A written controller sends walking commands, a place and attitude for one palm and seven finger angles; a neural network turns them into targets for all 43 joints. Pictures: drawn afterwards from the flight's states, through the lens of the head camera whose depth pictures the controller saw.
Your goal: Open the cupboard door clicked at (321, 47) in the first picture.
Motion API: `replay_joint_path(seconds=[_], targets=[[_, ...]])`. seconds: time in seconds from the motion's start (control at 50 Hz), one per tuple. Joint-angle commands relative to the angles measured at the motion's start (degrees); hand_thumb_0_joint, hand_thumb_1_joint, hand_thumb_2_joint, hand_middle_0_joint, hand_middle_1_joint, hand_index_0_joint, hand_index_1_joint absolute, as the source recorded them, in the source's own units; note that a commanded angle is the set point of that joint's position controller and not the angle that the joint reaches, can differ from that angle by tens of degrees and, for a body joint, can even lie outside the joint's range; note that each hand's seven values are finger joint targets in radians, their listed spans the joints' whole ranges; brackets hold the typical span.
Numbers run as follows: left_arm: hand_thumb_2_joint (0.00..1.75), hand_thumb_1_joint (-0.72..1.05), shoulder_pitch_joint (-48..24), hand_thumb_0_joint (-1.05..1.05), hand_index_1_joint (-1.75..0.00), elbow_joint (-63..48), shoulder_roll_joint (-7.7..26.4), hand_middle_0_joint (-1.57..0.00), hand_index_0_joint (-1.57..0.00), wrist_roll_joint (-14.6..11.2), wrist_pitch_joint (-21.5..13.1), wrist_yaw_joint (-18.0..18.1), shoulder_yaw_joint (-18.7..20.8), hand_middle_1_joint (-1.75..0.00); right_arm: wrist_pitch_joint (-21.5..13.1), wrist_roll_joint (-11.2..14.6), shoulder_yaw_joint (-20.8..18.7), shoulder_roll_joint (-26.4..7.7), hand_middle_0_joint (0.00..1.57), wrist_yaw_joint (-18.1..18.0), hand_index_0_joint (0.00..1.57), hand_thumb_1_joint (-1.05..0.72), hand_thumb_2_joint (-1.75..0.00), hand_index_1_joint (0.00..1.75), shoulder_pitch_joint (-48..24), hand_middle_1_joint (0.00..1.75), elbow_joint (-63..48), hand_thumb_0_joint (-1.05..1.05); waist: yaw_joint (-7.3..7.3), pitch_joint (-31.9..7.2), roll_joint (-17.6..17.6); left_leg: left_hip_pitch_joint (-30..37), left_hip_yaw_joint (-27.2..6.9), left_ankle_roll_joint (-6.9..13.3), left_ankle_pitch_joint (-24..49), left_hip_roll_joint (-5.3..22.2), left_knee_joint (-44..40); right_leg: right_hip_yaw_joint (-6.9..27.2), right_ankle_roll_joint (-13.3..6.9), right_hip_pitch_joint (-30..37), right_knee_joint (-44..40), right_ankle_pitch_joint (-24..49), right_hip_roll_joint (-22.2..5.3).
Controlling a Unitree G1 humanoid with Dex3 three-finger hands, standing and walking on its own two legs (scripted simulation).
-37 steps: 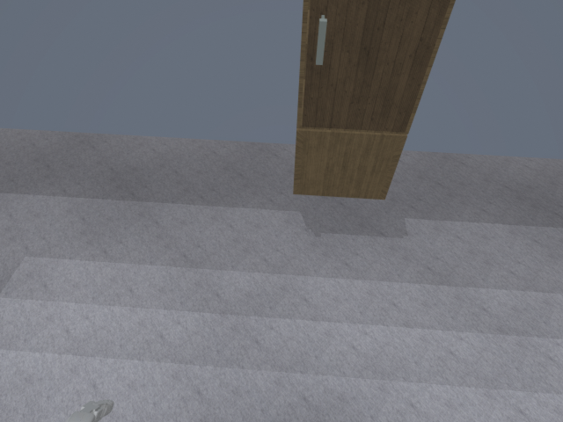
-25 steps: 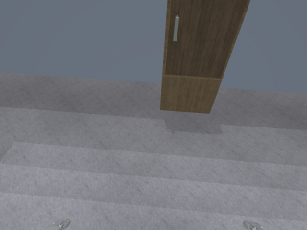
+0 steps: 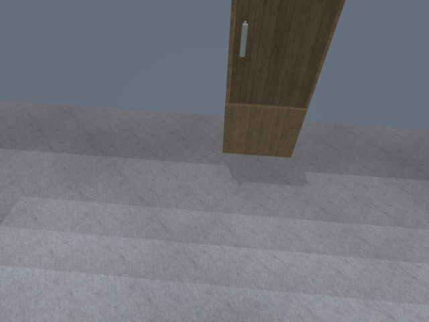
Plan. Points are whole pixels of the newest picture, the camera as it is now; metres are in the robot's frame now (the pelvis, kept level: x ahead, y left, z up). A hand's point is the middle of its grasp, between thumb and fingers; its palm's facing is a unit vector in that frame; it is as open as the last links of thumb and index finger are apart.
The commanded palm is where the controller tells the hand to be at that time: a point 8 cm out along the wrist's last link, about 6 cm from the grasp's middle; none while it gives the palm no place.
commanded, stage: stand and wait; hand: left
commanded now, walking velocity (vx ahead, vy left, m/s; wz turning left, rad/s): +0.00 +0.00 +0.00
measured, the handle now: (243, 38) +1.23 -0.05 +0.00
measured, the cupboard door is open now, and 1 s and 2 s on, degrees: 0 0 0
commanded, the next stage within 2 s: look at it before walking up in 0.34 s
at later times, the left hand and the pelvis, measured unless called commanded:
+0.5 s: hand out of the picture +0.06 +0.25 -0.16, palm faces -0.03 -0.94 -0.33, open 7.4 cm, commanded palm none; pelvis -0.01 +0.00 +0.00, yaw +0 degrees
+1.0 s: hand out of the picture +0.06 +0.25 -0.16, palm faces -0.03 -0.94 -0.33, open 7.4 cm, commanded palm none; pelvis +0.00 +0.00 +0.00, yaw +0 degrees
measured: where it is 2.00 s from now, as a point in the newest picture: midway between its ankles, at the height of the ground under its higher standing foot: outside the picture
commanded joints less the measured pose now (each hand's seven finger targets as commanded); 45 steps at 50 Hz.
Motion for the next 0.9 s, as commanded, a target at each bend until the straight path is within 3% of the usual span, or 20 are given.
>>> replay_joint_path(seconds=[0.0,0.36,0.88], targets=[[0.90,0.90,-3.06,0.00,-0.30,-3.78,11.42,-0.20,-0.20,0.02,-1.53,0.73,2.42,-0.30,-1.40,0.01,-2.46,-11.54,0.20,-0.44,0.20,-0.90,-0.90,0.30,-3.73,0.30,-3.81,0.00,-0.11,-2.22,-0.01,-1.03,-5.20,2.30,6.31,6.13,-3.84,6.08,-1.77,-0.92,-4.67,5.04,-6.69],[0.90,0.90,-2.67,0.00,-0.30,-3.68,11.05,-0.20,-0.20,0.15,-1.60,0.70,2.34,-0.30,-1.51,0.07,-2.47,-11.43,0.20,-0.23,0.20,-0.90,-0.90,0.30,-2.76,0.30,-3.11,0.00,-0.22,-2.44,0.32,-1.43,-5.69,2.24,4.64,6.25,-4.53,6.42,-1.58,-1.91,-5.06,2.68,-6.44],[0.90,0.90,-2.32,0.00,-0.30,-3.25,11.28,-0.20,-0.20,0.11,-1.91,0.80,2.24,-0.30,-1.60,0.16,-2.47,-11.59,0.20,-0.34,0.20,-0.90,-0.90,0.30,-3.50,0.30,-3.10,0.00,-0.23,-4.27,0.70,1.08,-5.19,2.09,10.91,6.64,-3.97,5.92,-1.58,0.18,-4.64,10.49,-6.86]])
